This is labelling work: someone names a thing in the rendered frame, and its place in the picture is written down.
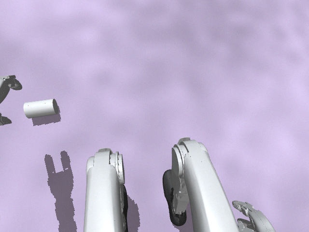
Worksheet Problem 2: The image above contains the right robot foot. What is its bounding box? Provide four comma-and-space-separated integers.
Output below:
163, 169, 186, 226

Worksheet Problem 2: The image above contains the left robot hand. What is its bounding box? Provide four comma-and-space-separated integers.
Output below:
0, 75, 22, 126

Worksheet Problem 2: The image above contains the can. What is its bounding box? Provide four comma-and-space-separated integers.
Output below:
24, 99, 58, 118

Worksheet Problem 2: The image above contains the right robot hand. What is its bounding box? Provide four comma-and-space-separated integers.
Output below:
232, 201, 276, 232

